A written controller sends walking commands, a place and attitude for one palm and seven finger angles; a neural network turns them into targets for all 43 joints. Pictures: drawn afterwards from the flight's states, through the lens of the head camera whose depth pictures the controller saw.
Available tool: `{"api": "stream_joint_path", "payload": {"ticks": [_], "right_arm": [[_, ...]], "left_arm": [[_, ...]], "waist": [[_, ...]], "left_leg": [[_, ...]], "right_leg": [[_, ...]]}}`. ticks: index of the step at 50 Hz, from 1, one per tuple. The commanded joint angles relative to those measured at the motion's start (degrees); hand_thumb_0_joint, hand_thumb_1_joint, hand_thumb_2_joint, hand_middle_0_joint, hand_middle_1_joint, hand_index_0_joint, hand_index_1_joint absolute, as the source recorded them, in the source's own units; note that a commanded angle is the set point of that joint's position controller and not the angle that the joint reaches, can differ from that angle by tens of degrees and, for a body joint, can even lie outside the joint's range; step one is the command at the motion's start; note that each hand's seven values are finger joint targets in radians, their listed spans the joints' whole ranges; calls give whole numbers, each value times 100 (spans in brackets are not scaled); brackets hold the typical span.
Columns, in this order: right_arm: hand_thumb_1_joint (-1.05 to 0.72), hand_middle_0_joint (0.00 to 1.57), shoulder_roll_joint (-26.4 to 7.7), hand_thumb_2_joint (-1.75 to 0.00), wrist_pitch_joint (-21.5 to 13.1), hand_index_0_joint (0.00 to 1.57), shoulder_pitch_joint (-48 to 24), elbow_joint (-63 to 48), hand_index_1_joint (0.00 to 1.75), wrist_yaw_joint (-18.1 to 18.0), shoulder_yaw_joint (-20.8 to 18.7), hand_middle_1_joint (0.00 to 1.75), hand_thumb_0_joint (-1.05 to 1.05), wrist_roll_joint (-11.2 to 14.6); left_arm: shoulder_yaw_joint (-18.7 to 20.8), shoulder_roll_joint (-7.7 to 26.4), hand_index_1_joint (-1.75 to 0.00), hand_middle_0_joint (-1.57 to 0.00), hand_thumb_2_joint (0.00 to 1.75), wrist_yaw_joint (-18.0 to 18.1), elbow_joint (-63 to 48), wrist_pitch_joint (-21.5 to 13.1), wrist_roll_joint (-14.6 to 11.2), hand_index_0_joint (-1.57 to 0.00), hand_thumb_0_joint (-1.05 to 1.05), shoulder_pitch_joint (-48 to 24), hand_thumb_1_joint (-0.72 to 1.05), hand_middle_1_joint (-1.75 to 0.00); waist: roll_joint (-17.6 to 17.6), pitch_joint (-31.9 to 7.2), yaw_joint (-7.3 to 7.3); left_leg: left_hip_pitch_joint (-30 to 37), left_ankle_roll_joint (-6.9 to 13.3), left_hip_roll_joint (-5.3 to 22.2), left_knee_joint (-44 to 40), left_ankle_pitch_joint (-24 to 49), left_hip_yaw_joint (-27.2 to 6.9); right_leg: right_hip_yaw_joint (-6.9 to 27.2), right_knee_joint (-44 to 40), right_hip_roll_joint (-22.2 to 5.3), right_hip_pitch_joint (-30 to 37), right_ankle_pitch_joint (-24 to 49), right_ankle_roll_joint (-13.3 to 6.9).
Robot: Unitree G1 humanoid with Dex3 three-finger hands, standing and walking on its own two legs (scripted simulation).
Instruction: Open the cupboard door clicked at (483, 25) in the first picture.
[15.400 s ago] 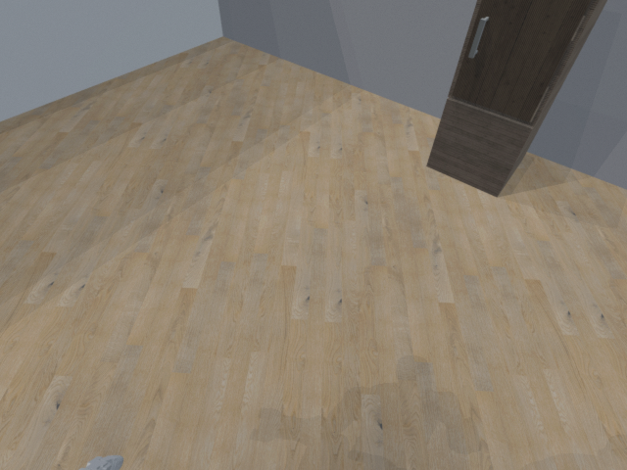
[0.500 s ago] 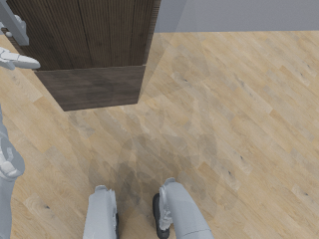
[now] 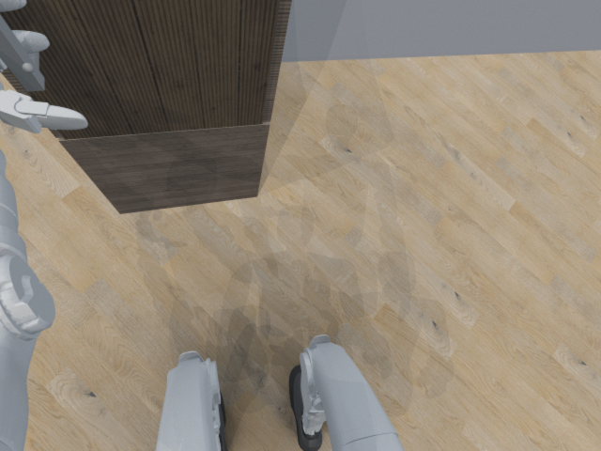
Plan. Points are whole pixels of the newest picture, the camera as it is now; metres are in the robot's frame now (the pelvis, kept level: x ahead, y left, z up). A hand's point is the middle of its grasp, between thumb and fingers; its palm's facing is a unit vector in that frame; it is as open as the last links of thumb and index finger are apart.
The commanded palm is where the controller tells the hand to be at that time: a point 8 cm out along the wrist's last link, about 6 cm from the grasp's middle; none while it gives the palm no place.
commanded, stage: slide the fingers in behind the handle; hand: left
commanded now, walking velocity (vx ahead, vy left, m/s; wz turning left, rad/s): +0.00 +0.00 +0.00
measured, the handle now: (2, 24) +0.60 +0.27 +0.06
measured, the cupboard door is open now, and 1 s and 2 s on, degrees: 0 0 36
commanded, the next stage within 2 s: close the thumb around the handle in 0.14 s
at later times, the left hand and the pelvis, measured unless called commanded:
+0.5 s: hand (26, 67) +0.55 +0.25 +0.05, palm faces +0.10 -0.99 -0.02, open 11.9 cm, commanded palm +0.54 +0.27 +0.05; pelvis +0.00 +0.00 +0.00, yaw +0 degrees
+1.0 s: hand (36, 68) +0.55 +0.24 +0.05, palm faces +0.09 -1.00 -0.01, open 5.3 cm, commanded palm +0.54 +0.27 +0.05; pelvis +0.00 +0.00 +0.00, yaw +0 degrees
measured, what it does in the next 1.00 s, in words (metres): stands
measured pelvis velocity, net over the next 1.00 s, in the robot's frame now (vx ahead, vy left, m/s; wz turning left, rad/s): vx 0.00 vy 0.00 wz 0.00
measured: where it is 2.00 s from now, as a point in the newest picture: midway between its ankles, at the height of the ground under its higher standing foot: (261, 433)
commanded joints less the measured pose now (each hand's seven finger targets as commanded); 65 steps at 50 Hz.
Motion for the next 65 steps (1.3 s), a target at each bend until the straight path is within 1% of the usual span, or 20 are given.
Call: {"api": "stream_joint_path", "payload": {"ticks": [1,2,4,6,12,14,16,18,23,25,27,32,37,39,42,48,52,53,58,65], "right_arm": [[-90,20,-1204,-90,-40,20,1247,-92,30,-85,-454,30,0,-17],[-90,20,-1210,-90,-33,20,1251,-80,30,-96,-461,30,0,-16],[-90,20,-1190,-90,-50,20,1239,-80,30,-91,-459,30,0,-8],[-90,20,-1223,-90,-44,20,1245,-83,30,-104,-429,30,0,-2],[-90,20,-1213,-90,-54,20,1273,-86,30,-90,-455,30,0,-9],[-90,20,-1216,-90,-52,20,1241,-71,30,-102,-432,30,0,-4],[-90,20,-1221,-90,-58,20,1256,-84,30,-101,-440,30,0,-20],[-90,20,-1205,-90,-62,20,1256,-69,30,-86,-454,30,0,-16],[-90,20,-1223,-90,-62,20,1259,-77,30,-104,-438,30,0,-20],[-90,20,-1200,-90,-68,20,1274,-78,30,-86,-444,30,0,-20],[-90,20,-1230,-90,-55,20,1294,-76,30,-86,-451,30,0,-29],[-90,20,-1199,-90,-43,20,1285,-56,30,-59,-473,30,0,-29],[-90,20,-1204,-90,-36,20,1284,-31,30,-72,-466,30,0,-32],[-90,20,-1212,-90,-39,20,1279,-29,30,-80,-453,30,0,-34],[-90,20,-1200,-90,-42,20,1288,-45,30,-63,-474,30,0,-48],[-90,20,-1191,-90,-12,20,1263,-83,30,-57,-480,30,0,-46],[-90,20,-1184,-90,-9,20,1219,-83,30,-45,-466,30,0,-29],[-90,20,-1151,-90,-25,20,1206,-83,30,-45,-467,30,0,-27],[-90,20,-1149,-90,-15,20,1191,-154,30,-19,-515,30,0,-16],[-90,20,-1068,-90,-6,20,1026,-353,30,29,-623,30,0,100]], "left_arm": [[38,1463,-120,-30,30,-47,-1265,-355,-131,-30,0,-2407,-50,-120],[154,1602,-120,-30,30,-47,-1230,-339,-122,-30,0,-2329,-50,-120],[18,1418,-120,-30,30,-54,-1263,-315,-156,-30,0,-2382,-50,-120],[188,1690,-120,-30,30,-41,-1150,-300,-138,-30,0,-2362,-50,-120],[164,1615,-120,-30,30,-42,-1274,-326,-131,-30,0,-2306,-50,-120],[173,1676,-121,-31,35,-36,-1179,-290,-136,-31,0,-2353,-39,-121],[180,1683,-122,-32,40,-29,-1278,-335,-107,-32,0,-2406,-28,-122],[44,1464,-124,-32,44,-19,-1218,-311,-111,-32,0,-2358,-16,-124],[173,1659,-127,-34,56,-4,-1141,-303,-99,-34,0,-2342,12,-127],[45,1459,-128,-35,61,-20,-1187,-318,-109,-35,0,-2368,23,-128],[187,1658,-129,-36,66,-22,-1293,-327,-129,-36,0,-2366,34,-129],[8,1350,-132,-38,78,-25,-1348,-341,-135,-38,0,-2328,62,-132],[89,1444,-135,-40,90,37,-1234,-360,-128,-40,0,-2316,90,-135],[82,1501,-135,-40,90,47,-1210,-347,-101,-40,0,-2373,90,-135],[107,1481,-135,-40,90,50,-1351,-433,-90,-40,0,-2317,90,-135],[361,1682,-135,-40,90,115,-1493,-469,-152,-40,0,-2176,90,-135],[211,1532,-135,-40,90,144,-1391,-470,-114,-40,0,-2171,90,-135],[-29,1225,-135,-40,90,132,-1334,-450,-133,-40,0,-2296,90,-135],[77,1178,-135,-40,90,86,-1528,-472,-204,-40,0,-1568,90,-135],[-21,600,-135,-40,90,5,-2204,-424,-522,-40,0,-104,90,-135]], "waist": [[1424,-3460,-49],[1382,-3456,-10],[1366,-3375,-58],[1278,-3368,-36],[1411,-3447,-4],[1278,-3280,-57],[1454,-3425,-20],[1432,-3350,-54],[1372,-3368,-30],[1430,-3385,-49],[1449,-3506,-6],[1582,-3458,-4],[1404,-3304,-36],[1350,-3191,-58],[1621,-3517,38],[1416,-3552,95],[1288,-3369,23],[1230,-3300,-67],[1344,-3557,214],[919,-3661,481]], "left_leg": [[3087,93,-143,-844,2535,-306],[3058,92,-132,-833,2488,-296],[3032,102,-139,-856,2443,-288],[2844,116,-146,-830,2369,-269],[3090,87,-131,-847,2568,-314],[2891,106,-125,-842,2409,-293],[3059,85,-125,-849,2517,-327],[3140,79,-121,-866,2491,-338],[3033,84,-128,-853,2491,-329],[3134,82,-131,-851,2572,-358],[3200,68,-123,-862,2674,-354],[3431,34,-118,-910,2719,-398],[3264,48,-114,-923,2617,-392],[3105,67,-121,-922,2496,-352],[3460,19,-125,-915,2809,-398],[3316,47,-125,-902,2882,-332],[3180,65,-125,-925,2658,-320],[3068,82,-146,-917,2540,-293],[3333,42,-158,-1007,2841,-268],[3455,52,-207,-1217,3150,-155]], "right_leg": [[182,-795,164,1228,1548,-132],[182,-797,161,1248,1515,-130],[184,-839,168,1253,1513,-119],[206,-809,168,1327,1492,-118],[164,-785,171,1229,1550,-131],[174,-805,171,1266,1498,-119],[158,-759,163,1176,1491,-133],[139,-796,170,1074,1444,-133],[152,-779,167,1165,1475,-134],[142,-758,170,1060,1485,-148],[140,-767,166,1177,1572,-135],[105,-792,170,981,1498,-150],[105,-799,171,1017,1463,-141],[126,-826,169,1101,1442,-138],[108,-766,166,1034,1535,-165],[156,-785,171,1356,1748,-135],[159,-821,177,1311,1610,-125],[176,-852,179,1317,1578,-113],[165,-822,159,1523,1796,-143],[197,-965,159,2154,2299,-127]]}}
